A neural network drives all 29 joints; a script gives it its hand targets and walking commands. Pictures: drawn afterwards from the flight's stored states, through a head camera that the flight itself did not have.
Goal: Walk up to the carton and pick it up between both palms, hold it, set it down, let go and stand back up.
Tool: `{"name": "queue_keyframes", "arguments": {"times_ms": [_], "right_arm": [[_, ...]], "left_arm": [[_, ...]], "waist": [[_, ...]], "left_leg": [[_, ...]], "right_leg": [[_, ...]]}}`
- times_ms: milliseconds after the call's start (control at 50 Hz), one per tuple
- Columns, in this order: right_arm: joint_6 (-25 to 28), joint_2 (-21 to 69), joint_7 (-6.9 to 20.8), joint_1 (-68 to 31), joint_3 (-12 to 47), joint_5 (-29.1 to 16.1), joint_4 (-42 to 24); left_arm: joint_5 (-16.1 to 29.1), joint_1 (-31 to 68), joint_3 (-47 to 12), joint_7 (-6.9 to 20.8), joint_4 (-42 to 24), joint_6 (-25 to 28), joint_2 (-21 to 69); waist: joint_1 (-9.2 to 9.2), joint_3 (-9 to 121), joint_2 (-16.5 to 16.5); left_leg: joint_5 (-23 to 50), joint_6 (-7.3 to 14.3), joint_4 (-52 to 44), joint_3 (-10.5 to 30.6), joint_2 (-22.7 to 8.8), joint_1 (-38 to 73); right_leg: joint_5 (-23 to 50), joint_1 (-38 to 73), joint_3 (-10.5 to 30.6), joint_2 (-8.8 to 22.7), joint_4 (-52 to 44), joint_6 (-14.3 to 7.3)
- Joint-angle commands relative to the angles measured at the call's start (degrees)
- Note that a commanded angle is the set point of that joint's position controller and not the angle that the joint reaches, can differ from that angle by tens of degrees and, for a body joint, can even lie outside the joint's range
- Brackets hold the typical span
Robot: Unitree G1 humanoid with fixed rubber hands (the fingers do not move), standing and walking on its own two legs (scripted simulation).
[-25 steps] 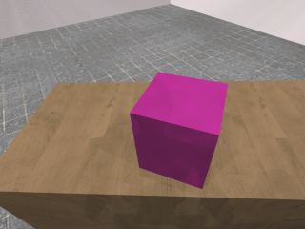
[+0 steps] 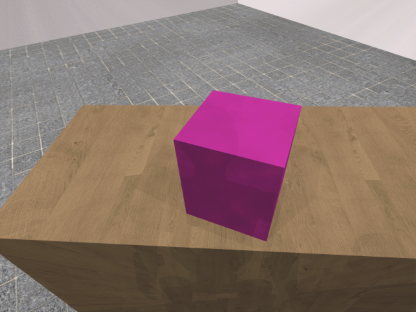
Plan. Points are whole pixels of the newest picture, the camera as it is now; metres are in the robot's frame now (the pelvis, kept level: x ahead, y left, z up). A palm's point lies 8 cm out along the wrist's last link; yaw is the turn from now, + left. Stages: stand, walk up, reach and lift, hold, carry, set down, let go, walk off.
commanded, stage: stand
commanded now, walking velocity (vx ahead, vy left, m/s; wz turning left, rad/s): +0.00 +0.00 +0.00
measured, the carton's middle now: (239, 164) +0.45 -0.06 +0.05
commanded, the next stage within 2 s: none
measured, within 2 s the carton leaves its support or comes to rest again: neither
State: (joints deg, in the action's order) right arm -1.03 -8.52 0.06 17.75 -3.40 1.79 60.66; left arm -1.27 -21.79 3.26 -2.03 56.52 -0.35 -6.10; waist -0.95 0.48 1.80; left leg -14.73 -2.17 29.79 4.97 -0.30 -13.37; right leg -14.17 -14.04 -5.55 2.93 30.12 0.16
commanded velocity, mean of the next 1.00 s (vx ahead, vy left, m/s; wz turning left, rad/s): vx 0.00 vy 0.00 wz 0.00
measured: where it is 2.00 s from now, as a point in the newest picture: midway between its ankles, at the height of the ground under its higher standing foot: outside the picture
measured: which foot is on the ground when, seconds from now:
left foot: down 0.00-1.00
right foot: down 0.00-1.00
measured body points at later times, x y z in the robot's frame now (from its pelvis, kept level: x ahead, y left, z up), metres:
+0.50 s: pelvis -0.02 -0.01 +0.00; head -0.03 -0.02 +0.45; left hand -0.03 +0.21 -0.16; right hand -0.02 -0.22 -0.17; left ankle +0.02 +0.15 -0.73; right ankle +0.02 -0.12 -0.73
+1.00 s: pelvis -0.02 -0.02 +0.00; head -0.02 -0.02 +0.45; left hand -0.03 +0.20 -0.16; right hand -0.02 -0.23 -0.17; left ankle +0.02 +0.15 -0.73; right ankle +0.02 -0.12 -0.73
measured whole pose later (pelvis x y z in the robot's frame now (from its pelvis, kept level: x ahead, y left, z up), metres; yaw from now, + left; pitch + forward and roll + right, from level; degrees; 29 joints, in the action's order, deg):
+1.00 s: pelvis -0.02 -0.02 +0.00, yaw +1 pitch +0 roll -1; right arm -0.9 -6.7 -1.5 18.5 -2.1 1.5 62.2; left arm -0.9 -19.1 3.5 -2.1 61.5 -1.2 -6.5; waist -0.4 1.3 1.3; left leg -13.3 -4.0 30.3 7.7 -1.6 -17.5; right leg -12.6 -17.5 -5.7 0.5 29.9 -1.7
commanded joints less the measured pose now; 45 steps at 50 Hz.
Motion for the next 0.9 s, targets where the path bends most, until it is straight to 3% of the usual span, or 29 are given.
{"name": "queue_keyframes", "arguments": {"times_ms": [0, 160, 220, 260, 320, 360, 380, 440, 460, 480, 500, 560, 600, 620, 660, 700, 720, 760, 780, 800, 880], "right_arm": [[1.0, -4.8, -0.8, 3.2, -0.4, 0.1, -1.1], [0.9, -3.3, -1.3, 4.1, 0.4, 0.0, 0.0], [0.7, -5.4, -1.3, 2.8, -0.2, 0.0, -0.3], [0.7, -3.9, -1.2, 2.4, 0.3, 0.0, -0.6], [0.5, -4.7, -1.2, 3.2, 0.1, -0.2, 0.1], [0.6, -3.7, -1.5, 4.9, 0.5, 0.1, 0.6], [0.6, -3.5, -1.5, 3.6, 0.6, 0.3, 0.0], [0.7, -2.8, -1.4, 5.1, 0.7, -0.1, 0.7], [0.6, -2.8, -1.6, 5.1, 0.8, 0.0, 0.9], [0.5, -2.1, -1.4, 4.6, 0.6, 0.1, 0.1], [0.5, -0.5, -1.5, 5.8, 1.3, 0.0, 0.6], [0.6, -3.1, -1.5, 3.9, 0.6, -0.1, 0.0], [0.7, -4.7, -1.8, 4.4, 0.1, 0.1, -0.3], [0.7, -4.6, -1.8, 3.9, 0.1, 0.0, -0.4], [0.8, -2.7, -1.6, 4.9, 0.7, -0.3, 0.1], [0.5, -5.2, -1.9, 4.4, 0.0, -0.2, -0.3], [0.4, -5.4, -1.8, 3.7, 0.0, -0.6, -0.6], [0.4, -3.1, -1.9, 4.3, 0.5, -0.5, -0.3], [0.5, -5.1, -1.7, 4.0, -0.1, -0.3, -0.7], [0.5, -3.2, -1.8, 3.6, 0.3, -0.1, -0.7], [0.9, -2.8, -1.6, 3.1, 0.6, -0.4, -1.2]], "left_arm": [[0.3, -2.8, 1.8, -0.6, -1.3, 1.0, -7.7], [0.2, -2.7, 2.0, -0.3, 1.0, 0.4, -7.9], [0.2, -1.6, 1.5, -0.3, 1.2, 0.1, -7.2], [0.3, -2.3, 1.3, -0.4, 2.1, -0.1, -6.3], [0.2, -2.5, 1.3, -0.4, 2.1, -0.2, -6.9], [0.4, -2.5, 1.2, -0.3, 2.7, 0.0, -6.9], [0.3, -2.5, 0.9, -0.4, 2.3, 0.1, -5.8], [0.6, -2.3, 1.2, -0.7, 3.1, -0.6, -8.1], [0.5, -1.8, 1.7, -0.5, 2.6, -0.4, -8.6], [0.3, -1.2, 1.5, -0.5, 2.6, -0.3, -8.6], [0.4, -1.3, 1.5, -0.2, 2.7, -0.3, -8.3], [0.2, 1.5, 1.3, -0.4, 2.1, -0.5, -6.9], [0.3, -0.2, 1.4, -0.2, 2.4, -0.5, -7.2], [0.4, -0.4, 1.7, -0.3, 2.5, -0.6, -8.2], [0.7, -2.1, 1.3, -0.1, 3.4, -0.7, -6.7], [0.4, -2.4, 2.2, 0.0, 2.9, -0.8, -8.8], [0.3, -1.7, 1.3, 0.0, 3.0, -0.9, -5.4], [0.6, -1.9, 1.0, 0.0, 2.9, -0.6, -4.6], [0.3, -2.4, 1.4, 0.0, 3.4, -0.4, -6.3], [0.4, -3.5, 1.7, 0.1, 3.4, -0.4, -7.1], [0.3, -1.5, 1.1, -0.3, 3.3, -0.2, -5.4]], "waist": [[0.07, -6.9, -1.6], [-0.33, -5.8, -1.7], [0.36, -7.4, 1.2], [-0.13, -6.8, -1.0], [-0.5, -6.8, -0.9], [0.27, -6.6, -1.8], [-0.29, -6.6, -2.1], [0.52, -8.0, -2.8], [0.57, -6.3, -4.5], [0.92, -6.0, -3.6], [0.81, -5.0, -5.7], [0.9, -5.8, -4.5], [0.78, -6.9, -2.6], [0.5, -6.9, 0.2], [-0.02, -6.4, 1.7], [-0.52, -6.1, 0.1], [0.14, -6.4, 2.8], [0.04, -6.6, 3.9], [-0.06, -5.1, 2.1], [-0.87, -5.0, 2.3], [0.63, -5.6, -1.9]], "left_leg": [[-1.9, 3.6, -8.0, 2.7, -1.5, -7.5], [-5.0, 3.0, -9.7, 3.6, -2.3, -9.0], [-6.6, 3.3, -9.7, 3.9, -2.2, -10.9], [-5.6, 2.9, -9.9, 4.0, -2.1, -10.2], [-7.4, 3.1, -9.4, 4.2, -1.8, -11.6], [-5.5, 2.9, -9.1, 4.1, -2.2, -10.6], [-5.3, 2.9, -8.4, 3.7, -2.3, -11.0], [-7.3, 2.8, -6.9, 2.6, -1.3, -10.3], [-5.9, 3.0, -6.2, 2.4, -0.8, -9.6], [-3.2, 2.9, -4.6, 0.7, 0.0, -7.8], [-3.2, 3.0, -4.2, 1.0, -0.2, -6.8], [-2.3, 2.7, -4.7, 0.5, 0.0, -8.0], [-6.2, 2.8, -7.5, 3.5, -1.9, -9.7], [-8.3, 2.8, -9.1, 4.5, -2.1, -11.4], [-9.4, 2.8, -10.6, 5.1, -2.5, -11.5], [-12.2, 2.6, -10.9, 5.2, -2.5, -13.2], [-14.0, 2.8, -11.9, 6.1, -2.5, -13.5], [-13.0, 2.5, -12.3, 6.1, -2.8, -14.5], [-13.9, 3.0, -12.2, 6.5, -2.8, -15.0], [-12.4, 2.9, -11.1, 6.0, -2.5, -14.2], [-4.7, 2.0, -6.9, 3.7, -1.2, -11.2]], "right_leg": [[-6.8, -1.5, 8.3, 3.9, -11.5, -2.7], [-7.9, -0.1, 7.4, 2.8, -10.3, -2.3], [-8.1, -1.1, 7.0, 2.5, -10.2, -2.1], [-8.6, -1.1, 7.1, 2.5, -10.4, -1.9], [-10.9, -1.7, 7.6, 3.0, -11.2, -2.4], [-10.0, -1.1, 7.8, 3.0, -11.2, -2.5], [-10.6, -1.4, 8.2, 3.2, -11.6, -2.6], [-15.6, -5.2, 9.8, 4.2, -14.5, -2.7], [-15.1, -3.9, 10.1, 3.9, -13.8, -2.9], [-15.2, -5.0, 11.0, 4.9, -15.2, -3.3], [-16.1, -5.0, 10.8, 4.6, -15.5, -3.1], [-15.1, -5.5, 9.5, 4.4, -15.3, -3.0], [-14.5, -5.0, 8.2, 2.8, -13.2, -2.4], [-14.0, -4.0, 8.4, 2.3, -12.0, -2.5], [-11.1, -2.2, 7.4, 1.8, -10.6, -1.8], [-13.2, -2.2, 6.8, 1.4, -10.5, -1.5], [-12.9, -2.3, 6.8, 0.8, -9.8, -1.4], [-10.6, -0.9, 6.8, 1.3, -9.2, -2.0], [-10.3, 1.0, 6.6, 1.1, -8.4, -1.7], [-11.4, 0.8, 7.5, 1.3, -9.3, -1.8], [-12.6, -3.0, 9.7, 3.1, -12.7, -2.7]]}}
